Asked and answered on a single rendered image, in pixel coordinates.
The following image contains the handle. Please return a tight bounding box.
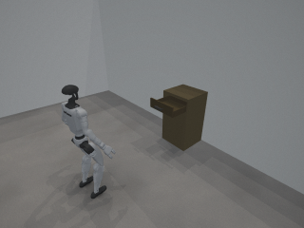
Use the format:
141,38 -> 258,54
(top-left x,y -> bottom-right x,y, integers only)
154,105 -> 163,111

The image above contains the drawer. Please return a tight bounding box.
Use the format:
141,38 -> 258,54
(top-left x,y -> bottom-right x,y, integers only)
150,95 -> 187,118

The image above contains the cabinet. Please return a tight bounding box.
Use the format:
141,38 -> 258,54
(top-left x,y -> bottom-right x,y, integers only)
161,84 -> 208,151

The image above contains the robot right upper arm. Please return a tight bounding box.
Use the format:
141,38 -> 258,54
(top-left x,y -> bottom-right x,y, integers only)
76,107 -> 91,137

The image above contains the humanoid robot torso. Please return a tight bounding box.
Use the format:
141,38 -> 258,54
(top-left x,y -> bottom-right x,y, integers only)
63,105 -> 88,149

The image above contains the left robot foot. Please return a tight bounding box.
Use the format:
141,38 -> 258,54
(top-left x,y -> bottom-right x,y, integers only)
79,176 -> 94,188

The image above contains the robot left upper arm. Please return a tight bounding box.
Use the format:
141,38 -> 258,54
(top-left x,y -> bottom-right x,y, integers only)
61,102 -> 68,123

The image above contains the right robot hand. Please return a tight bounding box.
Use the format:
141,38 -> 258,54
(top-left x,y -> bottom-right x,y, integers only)
103,145 -> 116,160

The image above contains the robot right forearm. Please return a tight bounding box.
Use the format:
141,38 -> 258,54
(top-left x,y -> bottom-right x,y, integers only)
86,129 -> 106,150

